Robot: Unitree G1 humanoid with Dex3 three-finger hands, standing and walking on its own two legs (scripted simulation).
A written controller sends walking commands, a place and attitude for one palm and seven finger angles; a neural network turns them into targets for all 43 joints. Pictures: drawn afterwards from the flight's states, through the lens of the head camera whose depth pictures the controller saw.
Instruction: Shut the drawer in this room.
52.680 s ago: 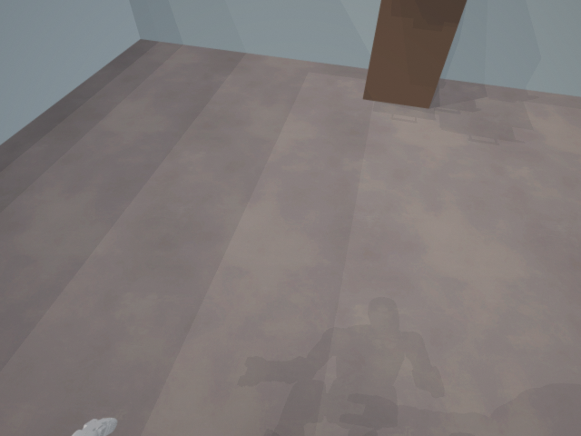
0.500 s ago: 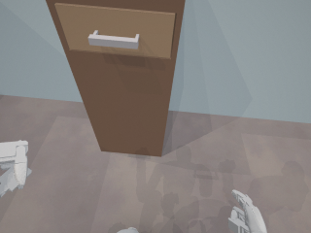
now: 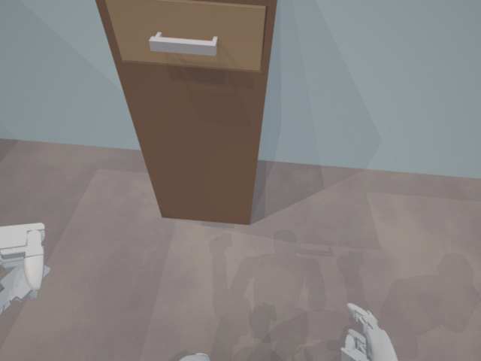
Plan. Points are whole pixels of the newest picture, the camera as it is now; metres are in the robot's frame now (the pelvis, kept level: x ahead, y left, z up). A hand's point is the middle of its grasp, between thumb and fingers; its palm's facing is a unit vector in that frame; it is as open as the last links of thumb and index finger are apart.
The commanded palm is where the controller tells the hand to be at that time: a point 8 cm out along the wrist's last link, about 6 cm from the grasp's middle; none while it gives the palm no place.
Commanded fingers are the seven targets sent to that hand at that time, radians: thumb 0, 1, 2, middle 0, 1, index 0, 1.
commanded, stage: stop stepping back and stand still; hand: left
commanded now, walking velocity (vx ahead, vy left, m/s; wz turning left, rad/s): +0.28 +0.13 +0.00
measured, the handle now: (185, 42) +0.80 +0.21 +0.13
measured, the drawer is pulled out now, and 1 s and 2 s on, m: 0.00 0.00 0.00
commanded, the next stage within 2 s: let the arm hang, fingers relaxed in 0.48 s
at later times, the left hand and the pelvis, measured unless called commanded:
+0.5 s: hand (15, 289) +0.16 +0.26 +0.16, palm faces +0.39 -0.82 -0.43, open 3.2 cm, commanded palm +0.10 +0.30 +0.18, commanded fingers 0.00 0.90 0.90 -1.40 -1.60 -1.40 -1.60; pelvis -0.02 +0.02 +0.00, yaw +2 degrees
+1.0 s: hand out of the picture -0.04 +0.20 -0.18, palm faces +0.09 -0.97 -0.21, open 3.8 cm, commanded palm none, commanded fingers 0.00 0.90 0.90 -0.52 -0.65 -0.52 -0.65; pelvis -0.02 +0.01 +0.00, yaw +4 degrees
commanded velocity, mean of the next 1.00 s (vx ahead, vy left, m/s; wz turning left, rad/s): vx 0.04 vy -0.01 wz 0.00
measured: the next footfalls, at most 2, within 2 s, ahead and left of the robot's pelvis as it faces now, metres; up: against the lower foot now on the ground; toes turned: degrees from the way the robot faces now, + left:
left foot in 0.12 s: +0.03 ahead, +0.11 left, +0.00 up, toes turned +2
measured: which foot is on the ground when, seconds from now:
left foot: up 0.00-0.10, down 0.12-1.00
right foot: down 0.00-1.00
